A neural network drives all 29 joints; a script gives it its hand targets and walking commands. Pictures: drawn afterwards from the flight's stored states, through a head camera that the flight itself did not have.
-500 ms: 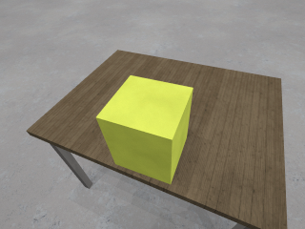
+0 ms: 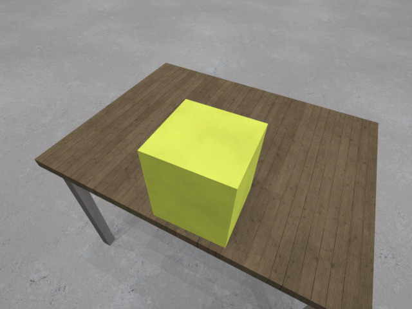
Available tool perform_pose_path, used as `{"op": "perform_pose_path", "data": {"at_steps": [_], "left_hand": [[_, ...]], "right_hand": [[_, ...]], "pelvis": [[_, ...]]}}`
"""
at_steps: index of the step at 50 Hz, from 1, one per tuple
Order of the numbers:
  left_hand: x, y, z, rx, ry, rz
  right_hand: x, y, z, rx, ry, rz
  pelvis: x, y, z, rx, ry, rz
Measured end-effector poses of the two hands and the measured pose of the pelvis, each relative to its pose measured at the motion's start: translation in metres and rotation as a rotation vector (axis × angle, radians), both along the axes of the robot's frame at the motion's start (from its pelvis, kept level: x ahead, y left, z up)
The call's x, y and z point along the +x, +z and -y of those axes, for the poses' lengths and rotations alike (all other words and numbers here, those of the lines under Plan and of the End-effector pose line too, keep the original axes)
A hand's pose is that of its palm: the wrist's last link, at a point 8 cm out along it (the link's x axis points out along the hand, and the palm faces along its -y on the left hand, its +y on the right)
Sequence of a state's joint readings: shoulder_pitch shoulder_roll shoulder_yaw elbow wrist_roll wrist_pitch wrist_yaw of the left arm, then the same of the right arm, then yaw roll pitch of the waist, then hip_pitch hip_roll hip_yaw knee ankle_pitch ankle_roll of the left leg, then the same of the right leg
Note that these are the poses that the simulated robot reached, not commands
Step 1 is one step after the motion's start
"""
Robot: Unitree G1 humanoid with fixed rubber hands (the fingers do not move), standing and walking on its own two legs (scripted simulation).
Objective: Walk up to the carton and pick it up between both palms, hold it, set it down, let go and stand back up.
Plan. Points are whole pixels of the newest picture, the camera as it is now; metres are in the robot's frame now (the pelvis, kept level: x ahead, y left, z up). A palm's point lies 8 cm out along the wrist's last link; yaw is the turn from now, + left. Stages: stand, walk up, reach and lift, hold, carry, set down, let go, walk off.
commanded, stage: walk up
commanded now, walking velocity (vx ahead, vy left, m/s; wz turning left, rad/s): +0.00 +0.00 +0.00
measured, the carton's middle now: (205, 173) +0.44 +0.02 +0.00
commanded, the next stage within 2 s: none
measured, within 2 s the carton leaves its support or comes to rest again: neither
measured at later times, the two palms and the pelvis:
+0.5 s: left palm out of the picture +0.00 +0.31 -0.17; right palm out of the picture +0.06 -0.14 -0.13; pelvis +0.03 +0.09 +0.00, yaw +1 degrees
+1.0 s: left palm out of the picture +0.05 +0.31 -0.15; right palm out of the picture +0.05 -0.11 -0.15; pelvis +0.06 +0.10 +0.00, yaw +0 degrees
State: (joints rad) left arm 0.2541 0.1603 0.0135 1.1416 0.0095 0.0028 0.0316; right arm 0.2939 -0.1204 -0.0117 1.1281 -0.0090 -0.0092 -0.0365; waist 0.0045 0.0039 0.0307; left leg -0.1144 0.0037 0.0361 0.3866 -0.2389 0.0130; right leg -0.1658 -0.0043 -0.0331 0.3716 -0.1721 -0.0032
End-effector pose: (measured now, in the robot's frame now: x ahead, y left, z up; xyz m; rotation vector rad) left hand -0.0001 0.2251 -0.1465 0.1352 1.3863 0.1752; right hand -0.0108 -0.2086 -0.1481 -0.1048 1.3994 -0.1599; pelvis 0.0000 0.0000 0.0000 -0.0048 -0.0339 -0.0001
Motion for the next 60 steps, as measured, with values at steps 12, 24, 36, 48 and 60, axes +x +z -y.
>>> {"op": "perform_pose_path", "data": {"at_steps": [12, 24, 36, 48, 60], "left_hand": [[-0.051, 0.012, -0.040, 0.080, 0.090, -0.098], [-0.008, -0.020, -0.088, -0.028, 0.051, -0.095], [0.023, -0.003, -0.093, -0.003, 0.041, -0.054], [0.045, -0.005, -0.082, -0.037, 0.023, -0.032], [0.039, -0.004, -0.087, -0.030, 0.027, -0.080]], "right_hand": [[0.019, 0.006, 0.010, -0.029, 0.059, 0.002], [0.068, 0.017, -0.066, -0.079, 0.040, 0.112], [0.080, -0.006, -0.097, -0.016, 0.023, 0.070], [0.066, 0.000, -0.098, -0.016, 0.010, 0.005], [0.053, -0.003, -0.111, 0.010, -0.005, -0.052]], "pelvis": [[0.008, 0.002, -0.021, 0.024, 0.001, -0.036], [0.032, -0.006, -0.083, -0.015, 0.016, -0.019], [0.044, -0.006, -0.105, 0.001, 0.015, -0.005], [0.055, -0.001, -0.104, -0.001, 0.006, 0.001], [0.061, -0.001, -0.106, 0.001, 0.006, 0.000]]}}
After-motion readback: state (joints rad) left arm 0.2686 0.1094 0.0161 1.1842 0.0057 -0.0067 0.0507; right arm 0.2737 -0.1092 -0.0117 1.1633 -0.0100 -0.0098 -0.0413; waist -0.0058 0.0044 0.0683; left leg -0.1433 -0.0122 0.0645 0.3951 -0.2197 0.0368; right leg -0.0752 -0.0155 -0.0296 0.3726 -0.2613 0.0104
